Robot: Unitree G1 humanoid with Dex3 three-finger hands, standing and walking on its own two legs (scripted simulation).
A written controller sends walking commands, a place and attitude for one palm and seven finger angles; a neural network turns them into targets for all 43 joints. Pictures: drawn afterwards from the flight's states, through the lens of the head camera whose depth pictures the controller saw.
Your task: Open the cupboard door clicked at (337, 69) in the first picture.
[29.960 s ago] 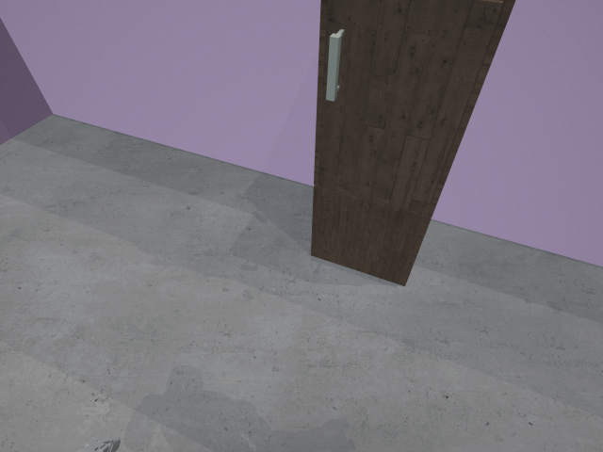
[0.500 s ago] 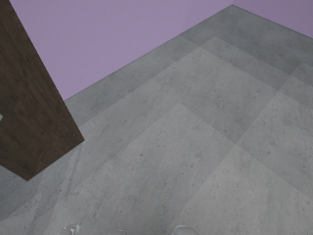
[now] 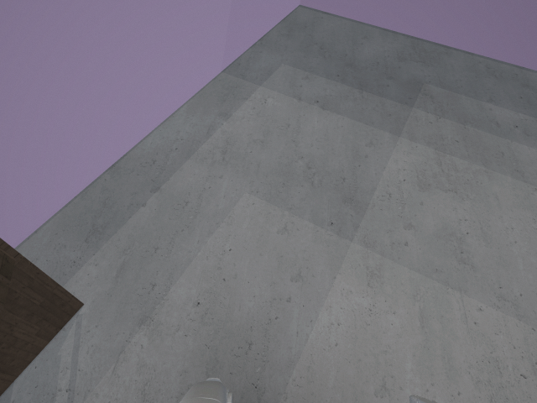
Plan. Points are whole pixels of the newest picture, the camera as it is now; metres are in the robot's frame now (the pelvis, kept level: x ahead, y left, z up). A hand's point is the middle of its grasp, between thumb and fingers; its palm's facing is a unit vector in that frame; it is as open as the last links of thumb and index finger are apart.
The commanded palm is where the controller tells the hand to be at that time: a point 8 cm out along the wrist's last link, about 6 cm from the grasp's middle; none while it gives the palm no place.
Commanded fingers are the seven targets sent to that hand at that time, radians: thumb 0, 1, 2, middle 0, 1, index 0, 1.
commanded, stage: walk to a spot facing it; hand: left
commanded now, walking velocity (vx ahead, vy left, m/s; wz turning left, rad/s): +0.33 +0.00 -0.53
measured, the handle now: out of the picture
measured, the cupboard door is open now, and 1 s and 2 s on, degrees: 42 42 42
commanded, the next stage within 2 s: turn to face it in 1.10 s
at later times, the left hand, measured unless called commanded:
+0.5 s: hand (242, 250) +0.42 +0.09 -0.16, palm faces -0.31 -0.92 -0.23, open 7.4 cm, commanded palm none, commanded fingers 0.00 0.90 0.90 -0.20 -0.30 -0.20 -0.30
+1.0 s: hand (263, 207) +0.54 +0.06 -0.17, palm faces -0.36 -0.92 -0.17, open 7.4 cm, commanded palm none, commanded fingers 0.00 0.90 0.90 -0.20 -0.30 -0.20 -0.30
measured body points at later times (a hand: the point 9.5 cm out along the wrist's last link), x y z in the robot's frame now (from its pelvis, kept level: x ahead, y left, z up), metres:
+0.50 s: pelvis +0.20 -0.05 -0.02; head +0.24 -0.07 +0.43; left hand +0.43 +0.14 -0.14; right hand +0.04 -0.25 -0.16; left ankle +0.10 +0.12 -0.68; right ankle +0.22 -0.16 -0.74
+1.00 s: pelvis +0.43 -0.10 +0.00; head +0.46 -0.10 +0.45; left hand +0.56 +0.10 -0.15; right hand +0.37 -0.33 -0.14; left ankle +0.47 +0.01 -0.74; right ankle +0.39 -0.23 -0.67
